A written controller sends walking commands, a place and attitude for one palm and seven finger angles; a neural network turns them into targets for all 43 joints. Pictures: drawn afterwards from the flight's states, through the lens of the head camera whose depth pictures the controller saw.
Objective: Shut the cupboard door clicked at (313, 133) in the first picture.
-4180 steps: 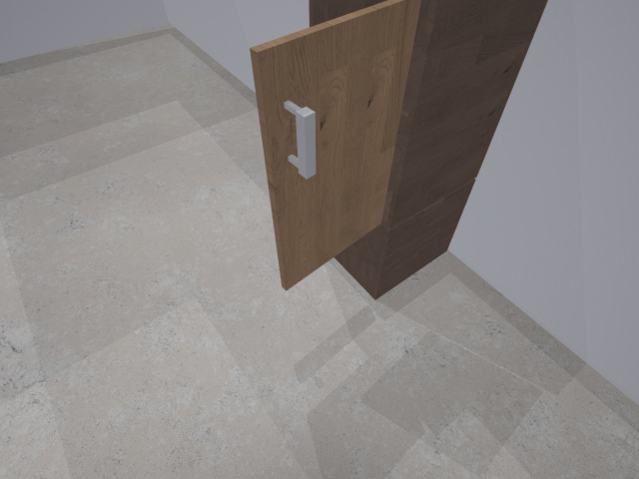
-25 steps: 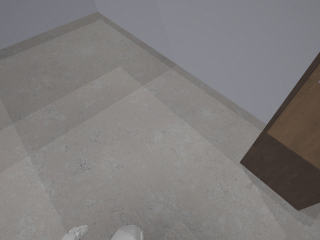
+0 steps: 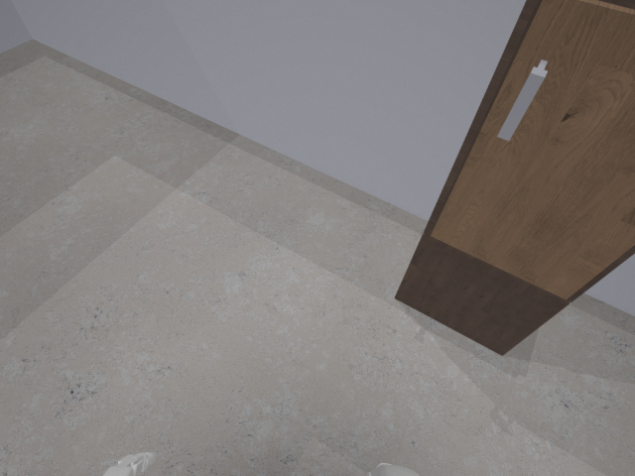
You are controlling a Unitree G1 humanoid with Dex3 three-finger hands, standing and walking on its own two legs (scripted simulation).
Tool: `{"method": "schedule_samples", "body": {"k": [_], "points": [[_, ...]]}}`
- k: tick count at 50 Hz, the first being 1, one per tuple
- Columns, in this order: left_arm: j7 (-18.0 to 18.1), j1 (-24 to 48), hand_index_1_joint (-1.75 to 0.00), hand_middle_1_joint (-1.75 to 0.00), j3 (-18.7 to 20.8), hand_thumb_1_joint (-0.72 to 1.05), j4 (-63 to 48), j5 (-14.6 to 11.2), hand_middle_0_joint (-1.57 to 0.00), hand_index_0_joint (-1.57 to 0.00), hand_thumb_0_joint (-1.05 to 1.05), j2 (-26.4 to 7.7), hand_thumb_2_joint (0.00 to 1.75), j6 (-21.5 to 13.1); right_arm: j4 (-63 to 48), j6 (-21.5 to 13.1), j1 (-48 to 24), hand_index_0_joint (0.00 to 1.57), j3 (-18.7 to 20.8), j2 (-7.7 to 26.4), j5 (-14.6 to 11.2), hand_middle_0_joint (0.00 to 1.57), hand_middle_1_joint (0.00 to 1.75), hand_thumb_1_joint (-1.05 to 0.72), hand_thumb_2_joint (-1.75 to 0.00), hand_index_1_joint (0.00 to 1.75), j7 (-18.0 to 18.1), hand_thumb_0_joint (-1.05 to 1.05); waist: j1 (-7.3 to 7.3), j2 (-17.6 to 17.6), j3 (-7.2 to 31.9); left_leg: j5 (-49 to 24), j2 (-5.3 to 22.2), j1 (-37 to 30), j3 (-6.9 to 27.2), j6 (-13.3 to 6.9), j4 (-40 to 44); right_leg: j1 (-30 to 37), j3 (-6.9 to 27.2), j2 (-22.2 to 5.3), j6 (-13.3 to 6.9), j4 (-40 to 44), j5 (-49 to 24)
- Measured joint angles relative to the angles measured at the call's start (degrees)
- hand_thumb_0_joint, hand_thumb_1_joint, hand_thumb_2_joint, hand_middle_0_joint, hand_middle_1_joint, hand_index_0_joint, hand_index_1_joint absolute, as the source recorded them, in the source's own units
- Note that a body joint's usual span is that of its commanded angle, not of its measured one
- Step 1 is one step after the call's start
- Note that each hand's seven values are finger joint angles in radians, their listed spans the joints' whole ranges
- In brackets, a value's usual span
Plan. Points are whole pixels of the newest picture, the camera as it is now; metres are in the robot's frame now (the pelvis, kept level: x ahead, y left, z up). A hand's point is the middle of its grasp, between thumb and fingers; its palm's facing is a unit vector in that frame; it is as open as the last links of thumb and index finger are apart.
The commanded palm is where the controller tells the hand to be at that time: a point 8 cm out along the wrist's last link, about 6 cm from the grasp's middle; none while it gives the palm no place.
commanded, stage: turn to face it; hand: left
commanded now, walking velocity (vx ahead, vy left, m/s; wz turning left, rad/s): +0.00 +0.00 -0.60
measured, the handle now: (523, 100) +0.68 -0.30 +0.10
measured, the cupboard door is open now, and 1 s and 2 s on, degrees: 0 0 0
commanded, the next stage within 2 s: take the last steps up to it in 0.74 s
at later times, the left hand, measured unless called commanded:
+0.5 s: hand (204, 461) +0.15 +0.17 -0.18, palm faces -0.23 -0.95 -0.20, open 7.4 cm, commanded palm none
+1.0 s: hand (252, 453) +0.17 +0.10 -0.16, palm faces -0.42 -0.88 -0.21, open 7.4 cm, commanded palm none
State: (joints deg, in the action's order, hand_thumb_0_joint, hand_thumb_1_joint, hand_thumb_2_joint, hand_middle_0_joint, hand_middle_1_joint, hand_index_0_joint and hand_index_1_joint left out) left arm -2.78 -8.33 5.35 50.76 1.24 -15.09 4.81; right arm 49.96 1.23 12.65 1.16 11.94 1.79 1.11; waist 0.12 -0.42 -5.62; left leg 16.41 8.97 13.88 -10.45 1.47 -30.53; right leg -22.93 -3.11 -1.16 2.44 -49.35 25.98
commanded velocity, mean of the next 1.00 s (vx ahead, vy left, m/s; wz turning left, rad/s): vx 0.05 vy -0.03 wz -0.39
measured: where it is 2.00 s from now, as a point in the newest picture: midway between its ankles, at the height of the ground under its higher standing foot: outside the picture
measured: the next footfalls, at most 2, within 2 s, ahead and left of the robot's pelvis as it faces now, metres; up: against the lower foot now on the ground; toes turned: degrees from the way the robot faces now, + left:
right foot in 0.08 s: +0.03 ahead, -0.14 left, +0.00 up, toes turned -7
left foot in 0.44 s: +0.11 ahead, +0.10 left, +0.00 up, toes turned -12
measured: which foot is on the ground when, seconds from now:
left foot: down 0.00-0.08, up 0.10-0.42, down 0.44-0.78, up 0.80-1.00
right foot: up 0.00-0.06, down 0.08-0.46, up 0.48-0.76, down 0.78-1.00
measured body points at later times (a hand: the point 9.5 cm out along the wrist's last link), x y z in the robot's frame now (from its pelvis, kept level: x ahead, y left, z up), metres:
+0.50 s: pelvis +0.02 +0.00 -0.01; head +0.06 +0.01 +0.44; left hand +0.17 +0.22 -0.16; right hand +0.05 -0.28 -0.13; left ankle +0.07 +0.10 -0.74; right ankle -0.01 -0.13 -0.72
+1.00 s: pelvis +0.02 -0.04 +0.00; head +0.04 -0.06 +0.45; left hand +0.19 +0.15 -0.14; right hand -0.06 -0.28 -0.15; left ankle +0.07 +0.08 -0.69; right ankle -0.05 -0.12 -0.74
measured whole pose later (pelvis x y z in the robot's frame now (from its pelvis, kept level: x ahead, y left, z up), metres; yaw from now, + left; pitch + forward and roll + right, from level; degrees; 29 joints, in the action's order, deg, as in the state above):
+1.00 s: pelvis +0.02 -0.04 +0.00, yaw -26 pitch +0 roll +0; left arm -0.6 -11.8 2.7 56.0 1.7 -10.0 1.7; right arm 55.7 2.8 14.5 2.7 13.3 1.2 0.6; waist -1.3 -1.3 -2.4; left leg 25.6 4.0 24.5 -4.8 3.5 -52.8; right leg -10.9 -0.7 0.6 -1.8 -27.2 16.8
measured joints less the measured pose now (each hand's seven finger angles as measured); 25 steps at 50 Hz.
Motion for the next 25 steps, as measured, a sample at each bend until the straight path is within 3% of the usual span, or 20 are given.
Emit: {"method": "schedule_samples", "body": {"k": [4, 7, 9, 11, 16, 21, 23, 25], "points": [[-0.09, 0.31, -0.3, -0.3, -0.76, 0.91, -0.79, 0.1, -0.2, -0.2, 0.0, 0.01, 0.9, -1.25, 0.7, 0.54, 1.56, 0.21, 1.02, 1.56, -0.47, 0.2, 0.3, -0.9, -0.9, 0.3, -0.49, 0.0, -0.72, -1.0, 0.61, 3.6, 1.83, 1.46, -2.36, 1.8, -6.04, 6.81, -1.05, -0.14, -1.96, 15.62, -9.15], [1.03, 0.76, -0.3, -0.3, -1.44, 0.91, -0.44, 0.04, -0.2, -0.2, 0.0, 1.61, 0.9, -2.85, 2.03, 2.35, 0.38, 0.2, 1.92, 3.71, -0.94, 0.2, 0.3, -0.91, -0.9, 0.3, -0.13, 0.0, -0.97, -3.31, -0.07, 13.66, 0.0, 7.48, 3.7, 2.69, -20.97, 5.59, -0.1, 1.23, -3.62, 13.38, -7.03], [1.75, 0.28, -0.3, -0.3, -1.74, 0.91, -0.39, -0.09, -0.2, -0.2, 0.0, 2.35, 0.9, -2.99, 2.52, 2.92, -0.7, 0.2, 2.09, 4.24, -1.07, 0.2, 0.29, -0.91, -0.9, 0.3, 0.21, 0.0, -0.98, -3.25, -0.36, 13.24, -2.24, 11.19, 6.26, 3.11, -29.14, 6.1, 1.2, 1.55, -3.88, 14.66, -7.67], [2.15, -0.35, -0.3, -0.3, -1.96, 0.91, -0.1, -0.06, -0.2, -0.2, 0.0, 2.69, 0.9, -2.7, 2.26, 2.82, -1.41, 0.2, 2.1, 4.18, -1.07, 0.2, 0.29, -0.91, -0.9, 0.3, 0.07, 0.01, -1.0, -2.59, -0.22, 10.52, -3.36, 13.47, 7.03, 3.58, -31.77, 6.88, 2.54, 1.8, -3.83, 16.87, -9.19], [2.1, -1.7, -0.3, -0.3, -2.23, 0.91, 0.75, 0.24, -0.21, -0.2, 0.0, 2.86, 0.9, -2.15, 0.63, 2.25, -2.33, 0.2, 1.8, 3.0, -1.1, 0.2, 0.29, -0.91, -0.9, 0.3, -0.42, 0.0, -0.69, -0.57, 0.96, 7.19, -4.86, 13.53, 7.95, 3.89, -24.7, 7.49, 5.65, 2.55, -3.83, 19.63, -10.9], [1.97, -2.4, -0.3, -0.3, -1.84, 0.9, 1.35, 0.15, -0.21, -0.2, 0.0, 2.45, 0.9, -1.74, -0.3, 1.1, -2.77, 0.2, 1.07, 1.58, -1.47, 0.2, 0.29, -0.91, -0.9, 0.3, -0.24, 0.0, 0.13, 1.26, 1.89, 3.72, -6.6, 7.55, 8.39, 3.19, -8.9, 6.53, 8.77, 3.63, -2.78, 18.15, -10.29], [1.91, -2.69, -0.3, -0.3, -1.56, 0.9, 1.36, -0.27, -0.21, -0.2, 0.0, 2.11, 0.9, -1.24, -0.67, 0.07, -2.28, 0.2, 0.62, 1.31, -1.21, 0.2, 0.29, -0.91, -0.9, 0.3, -0.07, 0.0, 0.04, 1.48, 2.62, -1.87, -6.48, 5.07, 8.23, 1.05, -2.16, 4.92, 9.58, 4.51, -2.4, 15.21, -8.76], [1.79, -2.3, -0.3, -0.3, -1.1, 0.91, 1.57, -0.24, -0.21, -0.2, 0.0, 1.27, 0.9, -0.76, -0.73, -0.34, -2.12, 0.2, -0.04, 0.38, -0.62, 0.2, 0.29, -0.91, -0.9, 0.3, 0.1, 0.0, 0.31, 2.8, 2.2, -1.27, -6.24, 5.04, 6.52, -1.21, -3.65, 1.72, 8.78, 4.3, -2.11, 6.17, -0.98]]}}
